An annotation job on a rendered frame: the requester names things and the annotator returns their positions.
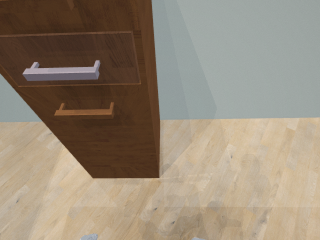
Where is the drawer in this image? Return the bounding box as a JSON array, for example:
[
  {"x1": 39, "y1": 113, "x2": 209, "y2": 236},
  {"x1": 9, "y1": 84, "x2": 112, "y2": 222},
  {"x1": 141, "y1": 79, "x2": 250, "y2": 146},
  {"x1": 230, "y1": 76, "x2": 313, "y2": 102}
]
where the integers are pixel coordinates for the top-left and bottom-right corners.
[{"x1": 0, "y1": 30, "x2": 141, "y2": 86}]

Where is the cabinet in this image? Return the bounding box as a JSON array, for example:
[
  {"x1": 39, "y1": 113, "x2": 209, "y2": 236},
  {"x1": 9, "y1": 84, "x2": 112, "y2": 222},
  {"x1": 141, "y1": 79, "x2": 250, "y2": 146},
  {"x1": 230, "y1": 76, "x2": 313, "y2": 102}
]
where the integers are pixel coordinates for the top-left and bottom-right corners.
[{"x1": 0, "y1": 0, "x2": 160, "y2": 179}]

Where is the handle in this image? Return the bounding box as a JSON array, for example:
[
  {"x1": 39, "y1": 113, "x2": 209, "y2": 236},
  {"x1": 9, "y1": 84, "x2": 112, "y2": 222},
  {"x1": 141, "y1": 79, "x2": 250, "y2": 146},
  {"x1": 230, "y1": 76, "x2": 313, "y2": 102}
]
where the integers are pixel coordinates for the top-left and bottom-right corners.
[
  {"x1": 22, "y1": 60, "x2": 101, "y2": 81},
  {"x1": 54, "y1": 109, "x2": 114, "y2": 120},
  {"x1": 0, "y1": 0, "x2": 75, "y2": 14}
]

